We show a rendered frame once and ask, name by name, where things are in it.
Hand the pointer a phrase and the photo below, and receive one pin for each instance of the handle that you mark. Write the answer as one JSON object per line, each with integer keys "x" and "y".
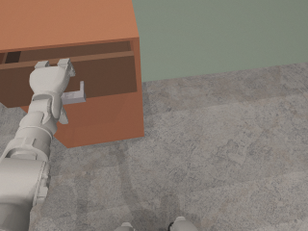
{"x": 73, "y": 97}

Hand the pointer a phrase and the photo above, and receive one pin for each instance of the left robot hand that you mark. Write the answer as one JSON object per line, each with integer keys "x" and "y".
{"x": 53, "y": 78}

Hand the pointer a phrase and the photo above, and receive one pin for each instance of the left robot shin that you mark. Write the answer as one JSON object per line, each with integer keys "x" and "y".
{"x": 126, "y": 224}

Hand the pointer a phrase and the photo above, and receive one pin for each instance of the cabinet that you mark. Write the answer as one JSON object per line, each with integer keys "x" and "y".
{"x": 42, "y": 24}

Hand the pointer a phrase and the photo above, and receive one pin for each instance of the right robot shin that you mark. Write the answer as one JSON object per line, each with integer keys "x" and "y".
{"x": 179, "y": 218}

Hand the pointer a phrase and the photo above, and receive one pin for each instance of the robot shin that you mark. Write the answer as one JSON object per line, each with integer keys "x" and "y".
{"x": 179, "y": 218}
{"x": 126, "y": 224}

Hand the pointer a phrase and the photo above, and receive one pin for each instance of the robot left forearm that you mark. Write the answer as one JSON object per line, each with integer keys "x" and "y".
{"x": 36, "y": 130}

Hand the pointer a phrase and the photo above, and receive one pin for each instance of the drawer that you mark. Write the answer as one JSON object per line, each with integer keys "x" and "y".
{"x": 106, "y": 68}

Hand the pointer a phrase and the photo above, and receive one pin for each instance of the left robot upper arm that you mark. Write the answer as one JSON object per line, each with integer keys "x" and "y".
{"x": 24, "y": 183}

